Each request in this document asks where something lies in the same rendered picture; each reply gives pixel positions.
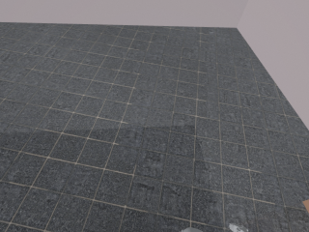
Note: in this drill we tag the robot right hand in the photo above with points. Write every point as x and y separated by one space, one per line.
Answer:
237 228

